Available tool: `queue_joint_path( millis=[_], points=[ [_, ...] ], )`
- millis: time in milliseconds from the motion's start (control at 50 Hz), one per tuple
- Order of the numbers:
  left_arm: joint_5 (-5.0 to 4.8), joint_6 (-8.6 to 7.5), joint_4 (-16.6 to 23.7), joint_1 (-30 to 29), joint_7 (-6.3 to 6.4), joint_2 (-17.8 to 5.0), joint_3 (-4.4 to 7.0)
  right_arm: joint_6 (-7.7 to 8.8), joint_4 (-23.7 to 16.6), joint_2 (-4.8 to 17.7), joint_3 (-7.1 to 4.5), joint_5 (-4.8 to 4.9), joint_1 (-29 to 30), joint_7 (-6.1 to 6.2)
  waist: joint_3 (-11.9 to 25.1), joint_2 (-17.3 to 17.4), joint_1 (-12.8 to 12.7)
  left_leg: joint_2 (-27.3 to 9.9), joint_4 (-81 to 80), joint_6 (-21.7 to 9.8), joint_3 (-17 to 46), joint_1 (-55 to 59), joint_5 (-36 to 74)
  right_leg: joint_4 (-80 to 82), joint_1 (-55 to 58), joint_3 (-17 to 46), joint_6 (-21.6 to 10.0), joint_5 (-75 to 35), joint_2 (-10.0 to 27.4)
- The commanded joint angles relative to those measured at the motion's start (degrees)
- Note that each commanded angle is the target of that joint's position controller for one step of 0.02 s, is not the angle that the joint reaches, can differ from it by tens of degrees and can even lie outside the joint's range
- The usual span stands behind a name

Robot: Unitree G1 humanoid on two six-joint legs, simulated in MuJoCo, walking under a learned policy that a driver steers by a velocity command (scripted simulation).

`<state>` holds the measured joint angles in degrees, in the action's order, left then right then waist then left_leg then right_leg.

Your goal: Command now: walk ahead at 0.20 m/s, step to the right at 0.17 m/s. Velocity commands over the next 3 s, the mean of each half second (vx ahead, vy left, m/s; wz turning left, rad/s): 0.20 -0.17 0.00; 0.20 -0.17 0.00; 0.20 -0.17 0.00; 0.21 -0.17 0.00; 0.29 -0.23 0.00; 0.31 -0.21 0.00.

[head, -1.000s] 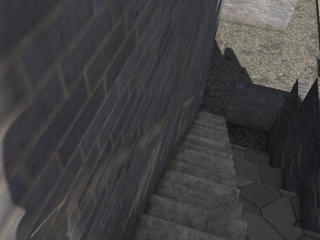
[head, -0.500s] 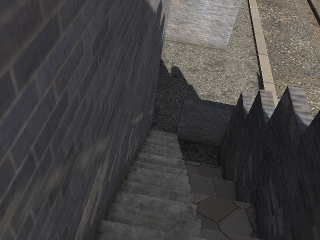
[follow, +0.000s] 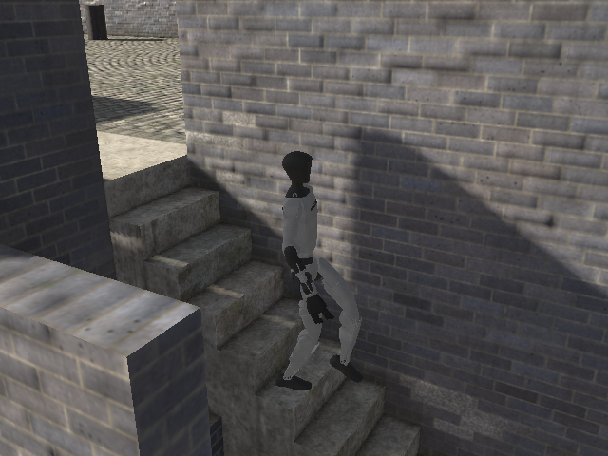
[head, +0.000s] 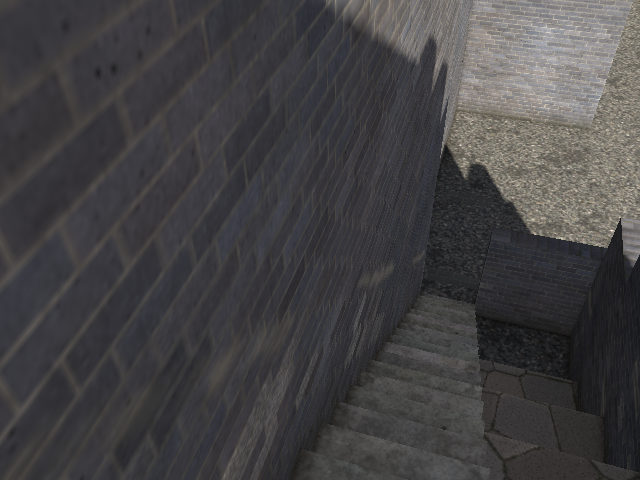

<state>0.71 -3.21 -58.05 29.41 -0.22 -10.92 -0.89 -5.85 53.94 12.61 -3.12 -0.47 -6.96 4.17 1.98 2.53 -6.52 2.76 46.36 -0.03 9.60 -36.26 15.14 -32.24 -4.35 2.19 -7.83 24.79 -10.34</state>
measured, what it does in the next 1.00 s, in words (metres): goes down: left foot 0.20 m lower, then right foot 0.20 m lower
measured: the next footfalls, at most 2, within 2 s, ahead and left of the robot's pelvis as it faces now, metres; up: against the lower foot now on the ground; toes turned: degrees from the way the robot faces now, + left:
left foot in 0.34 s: +0.22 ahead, +0.10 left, -0.20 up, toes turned +1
right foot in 0.90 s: +0.42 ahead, -0.13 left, -0.41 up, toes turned +1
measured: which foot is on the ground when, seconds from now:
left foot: up 0.00-0.32, down 0.34-0.90, up 0.92-1.00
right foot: down 0.00-0.36, up 0.38-0.88, down 0.90-1.00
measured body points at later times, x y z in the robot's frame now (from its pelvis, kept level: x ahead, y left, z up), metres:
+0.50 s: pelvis +0.20 +0.04 -0.18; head +0.22 +0.07 +0.27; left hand +0.11 +0.27 -0.34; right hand +0.19 -0.24 -0.30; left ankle +0.18 +0.10 -0.92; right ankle +0.10 -0.11 -0.73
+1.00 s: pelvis +0.35 -0.04 -0.39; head +0.35 -0.04 +0.06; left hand +0.42 +0.20 -0.53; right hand +0.30 -0.28 -0.54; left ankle +0.26 +0.09 -0.81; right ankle +0.38 -0.13 -1.13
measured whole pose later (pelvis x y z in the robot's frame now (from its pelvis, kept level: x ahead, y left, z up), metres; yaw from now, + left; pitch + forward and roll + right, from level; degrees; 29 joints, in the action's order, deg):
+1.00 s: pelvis +0.35 -0.04 -0.39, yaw -2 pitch +0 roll +1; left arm 0.6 -2.8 -55.6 16.1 -3.4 -11.8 2.0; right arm 1.2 57.2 10.8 -2.8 0.6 -23.9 6.3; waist 0.8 -0.5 3.3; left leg 1.3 120.2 -3.6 -0.7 -40.0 -47.3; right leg -27.9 -16.6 2.1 -2.3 11.4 -2.1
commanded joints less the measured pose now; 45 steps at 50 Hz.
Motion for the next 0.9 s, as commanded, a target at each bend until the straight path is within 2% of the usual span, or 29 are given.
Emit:
queue_joint_path(
  millis=[20, 80, 120, 200, 260, 300, 320, 340, 360, 380, 400, 420, 440, 460, 480, 500, 520, 540, 580, 600, 640, 660, 680, 720, 780, 820, 840, 880, 900],
  points=[
    [0.28, -0.53, 2.07, -1.79, 0.20, -4.89, 0.67, 0.06, -3.06, 2.92, 0.01, -0.43, 5.58, -0.06, -8.72, -4.25, 0.96, -0.60, -1.44, -0.69, 0.16, -2.85, 2.19, 4.07, -7.60, 15.97, 1.40, -27.83, 14.84],
    [0.32, -1.17, 0.49, -1.05, 0.82, -4.58, 0.68, 1.14, -5.07, 4.05, -0.03, -0.08, 9.32, 0.91, -11.23, -3.43, -1.06, -1.24, -7.62, -0.68, 0.78, -3.97, -0.54, 0.06, -5.33, 16.81, 0.71, -32.70, 13.48],
    [1.37, -1.69, 0.52, -1.14, 0.52, -4.97, 0.89, 2.96, -5.21, 4.33, 0.26, -0.04, 9.11, 1.07, -11.03, -2.09, -1.66, -2.52, -15.39, -0.39, -0.28, 1.10, -1.42, -2.45, -6.26, 16.04, -0.72, -35.35, 12.77],
    [1.94, -1.98, 0.83, 1.15, -0.78, -3.51, 0.85, 4.88, -3.36, 5.48, 0.52, 0.75, 5.73, -0.81, -9.22, -0.53, -4.24, -5.78, -30.69, -0.26, -3.90, 10.65, 5.46, -10.92, -4.77, 16.69, -2.24, -33.43, 9.81],
    [2.20, -0.35, 0.75, 7.08, -0.96, -3.89, 0.99, 5.09, -1.26, 8.46, -0.11, 0.75, 0.19, -0.77, -10.01, -1.86, -6.65, -9.30, -39.19, -0.39, -6.58, 11.17, 4.99, -16.34, -0.67, 20.74, -1.83, -42.81, 9.90],
    [2.36, 0.95, 1.44, 3.59, -0.39, -4.17, 0.67, 5.39, 3.43, 8.59, -1.41, 0.57, -12.47, -1.12, -5.15, -2.05, -0.87, -11.17, -36.40, -0.89, -5.54, 21.54, 12.76, -29.54, -3.48, 20.16, -1.42, -42.35, 9.67],
    [1.80, 1.03, 2.22, 4.52, -0.64, -5.56, 1.05, 5.30, 2.83, 8.89, -1.54, -0.87, -10.72, -0.56, -8.17, 3.25, -0.91, -10.32, -45.88, 0.05, -9.93, 21.80, 11.91, -32.37, -3.04, 17.45, -0.70, -35.54, 6.15],
    [1.61, 1.24, 1.37, 4.30, -2.03, -7.57, 1.38, 3.85, 4.71, 9.54, -1.97, -1.64, -15.42, -0.68, -6.47, 3.09, 1.15, -12.04, -44.30, 0.24, -11.53, 35.08, 17.14, -41.13, -11.17, 14.65, -0.75, -25.65, 3.96],
    [0.37, 0.97, 2.07, 7.23, -2.33, -6.28, 1.71, 2.93, 5.77, 13.01, -2.52, -1.92, -21.64, -1.56, -0.42, 9.98, 2.74, -17.96, -26.06, -3.20, -8.44, 52.74, 42.25, -54.16, -24.12, 9.29, 2.48, 1.39, 0.73],
    [-1.13, 1.59, 0.10, 12.35, -1.70, -4.54, 2.07, 1.84, 6.10, 11.93, -2.58, -0.45, -27.03, -3.27, 8.59, 16.25, 5.30, -23.18, -11.80, -9.59, -3.73, 67.68, 53.02, -73.92, -36.40, 3.29, 4.34, 32.02, -2.83],
    [0.39, 2.56, -1.93, 10.38, -0.65, -7.49, 2.60, 2.00, 4.77, 7.19, -1.14, 1.36, -28.72, -3.99, 9.49, 4.29, 8.65, -24.63, -11.20, -13.21, 0.90, 67.08, 38.31, -76.31, -44.36, 1.92, 3.57, 31.43, -0.70],
    [1.49, 2.97, -1.36, 7.66, -0.36, -6.44, 2.30, 2.79, 4.38, 7.23, -0.67, 2.19, -29.16, -3.39, 9.37, 1.60, 9.06, -25.82, -11.50, -12.72, 1.07, 64.46, 33.39, -77.10, -46.31, 2.69, 3.37, 29.15, 0.80],
    [2.70, 3.71, -0.97, 2.12, -0.28, -6.30, 2.17, 3.51, 3.28, 7.06, 0.06, 2.63, -23.79, -1.71, 3.51, 0.15, 7.68, -27.87, -16.10, -15.77, 4.23, 49.34, 30.86, -73.42, -43.25, 3.17, 4.97, 18.06, 2.76],
    [3.68, 4.88, 1.68, -4.36, 0.00, -6.96, 1.44, 5.46, 0.78, 6.62, 1.08, 4.14, -14.79, -0.49, -1.48, 2.59, 4.17, -25.85, -22.03, -17.50, 5.72, 36.91, 14.22, -54.99, -38.85, 6.41, 7.46, 0.48, 6.48],
    [3.96, 5.95, 1.01, -6.68, 0.80, -9.04, 1.86, 6.81, 1.61, 6.38, 1.50, 3.41, -14.44, 0.02, -4.93, 1.71, 3.95, -22.27, -22.79, -14.89, 1.55, 31.78, 14.65, -48.35, -36.19, 8.27, 8.46, -6.53, 7.15],
    [3.30, 6.28, 0.22, -5.97, 1.68, -9.63, 2.12, 8.42, 2.73, 5.90, 1.75, 2.90, -17.84, -0.05, -4.35, 2.78, 5.39, -20.55, -21.07, -12.67, -0.08, 32.25, 22.83, -43.98, -34.21, 5.46, 8.44, -4.47, 6.61],
    [3.50, 7.11, -1.07, -5.12, 0.65, -7.22, 1.39, 9.66, 5.23, 5.96, 2.19, 3.92, -24.66, 0.24, -6.98, -0.99, 5.69, -18.31, -21.82, -10.18, -2.78, 27.83, 26.64, -31.99, -31.21, 7.11, 9.18, -15.31, 6.88],
    [3.28, 8.10, -1.24, -4.76, 0.12, -4.07, 0.43, 9.75, 5.79, 5.19, 2.72, 3.94, -25.19, 0.45, -5.56, 1.15, 5.57, -17.70, -21.80, -9.25, -3.28, 27.11, 29.48, -26.75, -26.90, 3.35, 9.51, -16.34, 7.65],
    [1.86, 9.50, -1.41, -5.15, 0.61, -2.70, 0.20, 10.22, 4.92, 6.02, 3.04, 3.61, -23.80, 0.56, -1.72, 6.14, 4.88, -16.54, -18.45, -6.63, -2.81, 23.24, 30.17, -31.53, -19.97, 1.76, 8.27, -21.87, 6.95],
    [2.38, 8.45, 0.93, -8.25, -0.41, -7.53, 1.34, 10.71, 5.86, 6.61, 1.72, 4.47, -24.95, 1.35, -4.26, 7.24, 4.64, -11.42, -12.60, -5.70, -4.89, 26.17, 12.14, -25.91, -29.46, 5.24, 7.50, -35.88, 8.16],
    [2.27, 6.83, 2.64, -14.36, -1.58, -7.16, 1.25, 10.80, 6.43, 2.82, 2.67, 4.13, -27.55, 2.58, -5.36, 4.57, 6.78, -11.68, -9.49, -5.34, 0.16, 25.77, -6.46, -20.12, -34.01, 6.96, 6.86, -42.26, 9.78],
    [3.74, 6.65, 3.03, -13.96, -3.04, -7.07, 1.05, 10.89, 6.27, 2.44, 2.50, 4.20, -24.22, 3.38, -8.86, 0.31, 4.47, -9.03, -5.50, -6.24, -2.60, 16.66, -14.89, -14.45, -31.03, 5.69, 7.65, -54.38, 9.38],
    [3.65, 6.23, 3.15, -14.13, -3.94, -5.25, 0.61, 11.38, 6.17, 1.91, 2.87, 4.29, -24.16, 3.87, -8.57, -1.63, 4.49, -9.26, -3.95, -6.44, -1.74, 11.64, -20.90, -13.11, -26.19, 5.25, 7.57, -59.82, 9.36],
    [3.06, 5.78, 5.33, -17.10, -4.42, -2.91, -0.07, 10.96, 5.73, 2.44, 2.43, 3.16, -23.05, 3.75, -10.17, -1.73, 6.12, -9.53, -1.70, -7.83, -0.66, 8.32, -25.89, -2.88, -22.64, 5.27, 7.57, -60.19, 10.88],
    [1.07, 4.43, 7.53, -20.17, -4.03, -2.89, 0.48, 10.37, 5.50, 0.50, 2.14, 0.92, -24.27, 4.05, -9.13, 1.53, 11.10, -11.38, 2.61, -9.03, 1.87, 6.80, -29.06, 4.07, -18.14, 5.07, 6.76, -61.09, 13.14],
    [2.49, 3.99, 5.89, -17.04, -3.21, -5.20, 1.82, 10.36, 5.70, 0.80, 2.07, -0.16, -24.35, 3.61, -7.56, 3.73, 10.82, -13.53, 9.89, -10.31, 7.66, 7.30, -26.98, -4.97, -19.68, 6.90, 6.58, -54.17, 12.69],
    [0.38, 3.09, 6.39, -17.66, -3.51, -5.16, 1.86, 8.93, 4.73, 2.42, 1.46, -2.10, -21.65, 3.64, -11.28, 1.30, 10.96, -11.09, 10.49, -10.45, 5.22, 9.22, -25.97, 7.19, -21.35, 3.72, 5.94, -43.09, 12.33],
    [-0.48, 1.17, 0.37, -2.58, -4.02, -6.20, 3.08, 6.28, 5.07, 6.45, -0.44, -2.46, -23.27, 1.99, -5.79, -0.59, 7.04, -7.80, 25.99, -10.16, -2.07, 3.10, -21.97, 15.04, 2.91, -0.98, 4.96, -34.80, 11.34],
    [-2.02, 0.56, -0.45, 0.58, -3.45, -8.16, 3.70, 5.79, 5.27, 6.32, -0.62, -3.28, -27.84, 1.92, -4.90, -8.59, 7.30, -4.03, 40.31, -9.57, -5.22, 2.58, -39.75, 28.92, 6.67, 3.77, 3.48, -41.77, 16.74]
  ],
)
